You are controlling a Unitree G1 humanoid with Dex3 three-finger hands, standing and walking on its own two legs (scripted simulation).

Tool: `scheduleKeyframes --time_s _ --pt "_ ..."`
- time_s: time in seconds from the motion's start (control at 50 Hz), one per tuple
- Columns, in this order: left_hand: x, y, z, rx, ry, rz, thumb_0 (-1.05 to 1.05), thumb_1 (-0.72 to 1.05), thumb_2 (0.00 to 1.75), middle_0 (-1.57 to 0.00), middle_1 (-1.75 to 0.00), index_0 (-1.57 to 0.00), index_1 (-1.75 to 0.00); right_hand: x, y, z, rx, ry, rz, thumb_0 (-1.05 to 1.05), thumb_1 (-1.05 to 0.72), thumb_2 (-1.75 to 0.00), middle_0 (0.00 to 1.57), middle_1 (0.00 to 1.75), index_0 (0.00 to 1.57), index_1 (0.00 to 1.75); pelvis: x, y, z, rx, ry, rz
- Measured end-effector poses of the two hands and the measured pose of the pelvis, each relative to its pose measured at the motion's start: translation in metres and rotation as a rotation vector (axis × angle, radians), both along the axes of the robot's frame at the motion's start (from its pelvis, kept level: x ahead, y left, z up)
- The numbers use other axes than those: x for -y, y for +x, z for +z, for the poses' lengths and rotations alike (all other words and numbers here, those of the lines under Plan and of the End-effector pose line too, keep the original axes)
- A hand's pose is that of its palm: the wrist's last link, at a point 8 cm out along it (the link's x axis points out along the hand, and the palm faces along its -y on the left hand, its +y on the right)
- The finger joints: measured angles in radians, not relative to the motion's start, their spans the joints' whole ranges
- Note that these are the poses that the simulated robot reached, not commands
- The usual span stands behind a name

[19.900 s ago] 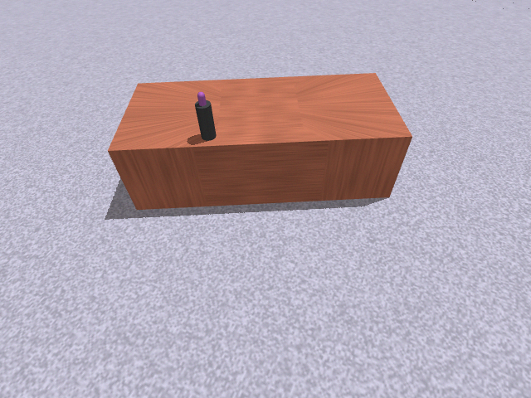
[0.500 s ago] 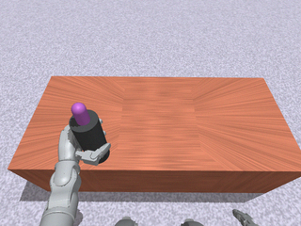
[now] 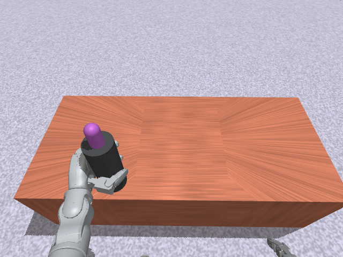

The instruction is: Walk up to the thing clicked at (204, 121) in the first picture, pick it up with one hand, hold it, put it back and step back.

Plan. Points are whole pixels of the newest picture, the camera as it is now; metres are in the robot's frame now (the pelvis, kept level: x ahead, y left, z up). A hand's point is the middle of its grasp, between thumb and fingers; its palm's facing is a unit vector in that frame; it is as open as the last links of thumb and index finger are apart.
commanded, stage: hold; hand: left
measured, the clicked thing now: (104, 157) +0.33 +0.17 +0.07
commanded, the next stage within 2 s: none
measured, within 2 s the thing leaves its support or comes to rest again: neither
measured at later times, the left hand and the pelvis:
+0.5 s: hand (106, 166) +0.32 +0.17 +0.05, palm faces +0.10 -1.00 -0.01, open 9.2 cm; pelvis +0.00 +0.00 +0.01, yaw +0 degrees
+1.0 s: hand (104, 169) +0.31 +0.17 +0.05, palm faces +0.10 -0.99 -0.01, open 9.2 cm; pelvis -0.01 +0.00 +0.01, yaw +0 degrees
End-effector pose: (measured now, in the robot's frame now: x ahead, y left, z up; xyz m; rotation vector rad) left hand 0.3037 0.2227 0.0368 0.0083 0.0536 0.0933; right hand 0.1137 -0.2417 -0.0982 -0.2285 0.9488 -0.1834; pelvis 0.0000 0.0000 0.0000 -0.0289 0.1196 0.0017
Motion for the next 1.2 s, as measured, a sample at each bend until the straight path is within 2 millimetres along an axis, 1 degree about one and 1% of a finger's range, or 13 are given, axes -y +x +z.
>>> scheduleKeyframes --time_s 0.36,0.54,0.82,0.98,1.2 --pt "-0.001 -0.008 0.012 0.010 0.003 0.002 -0.01 -0.31 1.15 -0.76 -1.07 -0.77 -1.06 -0.005 0.003 0.007 0.027 0.015 0.013 0.01 -0.91 -0.90 0.21 0.30 0.21 0.30 -0.001 -0.001 0.007 0.031 0.003 0.001" --pt "-0.001 -0.009 0.017 0.018 -0.002 0.008 -0.01 -0.31 1.15 -0.76 -1.07 -0.77 -1.06 -0.005 0.005 0.012 0.043 0.014 0.013 0.01 -0.91 -0.90 0.21 0.30 0.21 0.30 -0.002 -0.001 0.010 0.045 0.004 0.000" --pt "0.001 -0.017 0.016 0.009 0.001 0.002 -0.01 -0.31 1.15 -0.76 -1.07 -0.77 -1.06 -0.004 0.005 0.014 0.053 0.012 0.021 0.01 -0.91 -0.90 0.21 0.30 0.20 0.30 -0.002 -0.003 0.011 0.053 0.005 0.001" --pt "-0.003 -0.017 0.016 0.014 -0.001 0.012 -0.01 -0.31 1.15 -0.76 -1.07 -0.77 -1.06 -0.006 0.003 0.014 0.057 0.015 0.025 0.01 -0.91 -0.90 0.21 0.30 0.20 0.30 -0.001 -0.005 0.011 0.054 0.005 0.001" --pt "-0.001 -0.019 0.018 0.021 -0.005 0.003 -0.01 -0.31 1.15 -0.76 -1.07 -0.77 -1.06 -0.006 0.000 0.015 0.062 0.017 0.028 0.01 -0.91 -0.90 0.21 0.30 0.20 0.30 -0.003 -0.008 0.011 0.057 0.004 0.001"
